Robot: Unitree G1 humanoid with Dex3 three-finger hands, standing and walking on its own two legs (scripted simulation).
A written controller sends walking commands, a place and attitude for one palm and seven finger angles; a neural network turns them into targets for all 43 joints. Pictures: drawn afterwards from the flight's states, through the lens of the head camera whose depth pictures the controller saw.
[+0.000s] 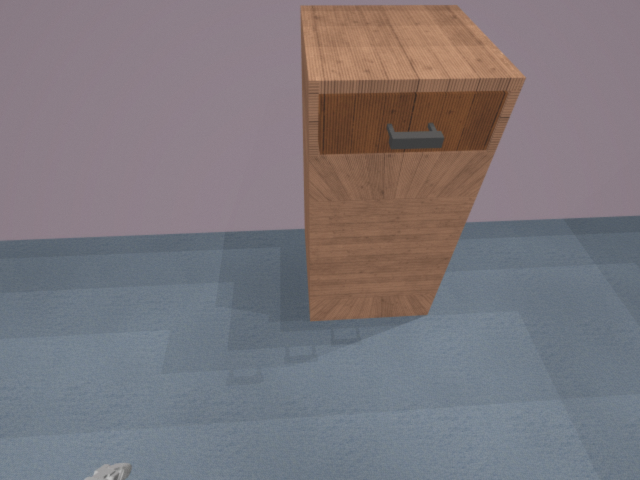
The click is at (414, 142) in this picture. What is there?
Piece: drawer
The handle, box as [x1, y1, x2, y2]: [387, 123, 443, 148]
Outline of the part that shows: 443,136 440,131 437,131 432,123 428,123 428,131 395,132 391,124 387,124 387,130 390,136 389,144 391,148 441,147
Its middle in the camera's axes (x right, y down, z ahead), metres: +0.19 -0.22 +0.81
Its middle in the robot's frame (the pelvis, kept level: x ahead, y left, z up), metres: +0.77 -0.15 +0.03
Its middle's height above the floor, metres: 0.80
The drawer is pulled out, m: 0.00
